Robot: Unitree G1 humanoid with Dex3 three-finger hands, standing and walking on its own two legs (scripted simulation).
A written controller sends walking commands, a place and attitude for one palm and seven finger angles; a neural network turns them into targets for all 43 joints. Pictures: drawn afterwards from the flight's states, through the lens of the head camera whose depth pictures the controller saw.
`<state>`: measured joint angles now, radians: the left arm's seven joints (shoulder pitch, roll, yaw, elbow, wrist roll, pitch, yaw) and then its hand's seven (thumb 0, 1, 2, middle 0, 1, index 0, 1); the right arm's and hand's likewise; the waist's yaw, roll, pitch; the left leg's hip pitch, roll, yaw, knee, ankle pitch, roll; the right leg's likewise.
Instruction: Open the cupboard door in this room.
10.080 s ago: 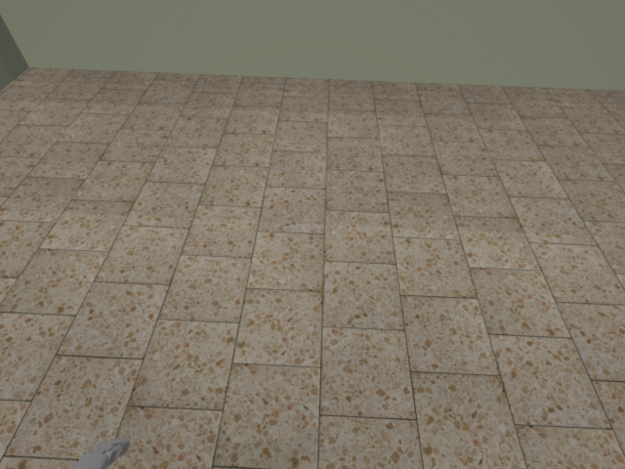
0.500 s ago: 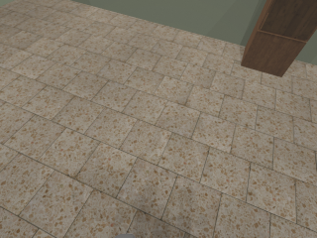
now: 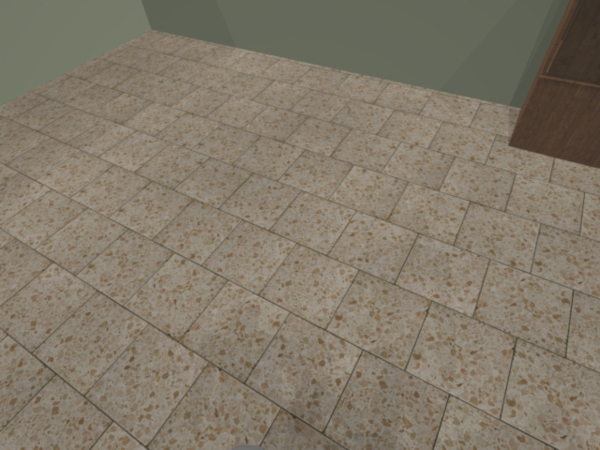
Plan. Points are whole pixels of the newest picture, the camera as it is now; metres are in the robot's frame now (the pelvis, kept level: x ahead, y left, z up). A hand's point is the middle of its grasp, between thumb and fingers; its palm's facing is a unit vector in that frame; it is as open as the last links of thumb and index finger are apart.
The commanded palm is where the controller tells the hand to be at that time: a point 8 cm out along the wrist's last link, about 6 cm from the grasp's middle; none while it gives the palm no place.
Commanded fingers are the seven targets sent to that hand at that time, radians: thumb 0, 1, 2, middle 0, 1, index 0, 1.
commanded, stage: turn or walk to find it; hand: left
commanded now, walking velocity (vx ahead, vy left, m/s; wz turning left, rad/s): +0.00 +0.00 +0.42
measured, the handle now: out of the picture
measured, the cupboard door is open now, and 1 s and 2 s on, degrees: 0 0 0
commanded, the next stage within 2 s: none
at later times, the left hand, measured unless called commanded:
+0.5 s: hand out of the picture -0.05 +0.25 -0.19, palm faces +0.28 -0.94 -0.22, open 7.4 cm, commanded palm none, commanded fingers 0.00 0.90 0.90 -0.20 -0.30 -0.20 -0.30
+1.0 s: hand out of the picture +0.01 +0.20 -0.14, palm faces +0.36 -0.89 -0.29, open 7.4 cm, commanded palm none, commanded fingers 0.00 0.90 0.90 -0.20 -0.30 -0.20 -0.30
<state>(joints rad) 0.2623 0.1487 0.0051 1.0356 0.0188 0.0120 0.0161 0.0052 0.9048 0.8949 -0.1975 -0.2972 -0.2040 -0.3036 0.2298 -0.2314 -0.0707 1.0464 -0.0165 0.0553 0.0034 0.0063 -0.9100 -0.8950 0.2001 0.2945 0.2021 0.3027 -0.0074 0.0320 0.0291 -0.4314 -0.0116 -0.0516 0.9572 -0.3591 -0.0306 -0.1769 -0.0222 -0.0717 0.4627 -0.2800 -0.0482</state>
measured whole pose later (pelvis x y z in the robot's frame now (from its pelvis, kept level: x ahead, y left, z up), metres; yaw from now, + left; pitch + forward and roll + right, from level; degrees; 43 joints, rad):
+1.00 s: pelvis -0.02 -0.02 -0.01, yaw +24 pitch -1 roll +2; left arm 0.13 0.17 0.02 0.92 0.01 0.01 0.02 0.00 0.91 0.89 -0.20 -0.30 -0.20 -0.30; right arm 0.28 -0.25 -0.09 1.01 -0.02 0.07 0.00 0.01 -0.91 -0.89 0.20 0.29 0.20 0.30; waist -0.05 0.06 0.07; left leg -0.44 -0.06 -0.07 0.99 -0.45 -0.03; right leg -0.24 -0.04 -0.10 0.54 -0.30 -0.05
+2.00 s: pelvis -0.09 -0.05 -0.01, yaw +48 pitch +1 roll +1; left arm 0.11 0.21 0.04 0.92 0.01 0.03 0.02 0.01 0.91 0.90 -0.20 -0.30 -0.20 -0.30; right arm 0.26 -0.21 -0.07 0.98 -0.02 0.05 0.00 0.01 -0.91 -0.89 0.20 0.30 0.21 0.30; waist -0.04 0.02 0.06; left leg -0.32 -0.07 -0.09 0.51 -0.20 0.01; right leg -0.24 -0.03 -0.04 0.54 -0.31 0.05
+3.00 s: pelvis -0.14 -0.11 +0.00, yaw +74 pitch -1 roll +0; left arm 0.10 0.22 0.05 0.93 0.01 0.05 0.02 0.01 0.91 0.90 -0.19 -0.30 -0.20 -0.30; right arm 0.25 -0.20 -0.05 0.97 -0.03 0.04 0.00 0.01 -0.91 -0.89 0.20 0.30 0.21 0.30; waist -0.04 0.02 0.06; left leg -0.28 -0.07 -0.09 0.45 -0.16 0.03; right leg -0.35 -0.04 -0.02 0.79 -0.43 0.07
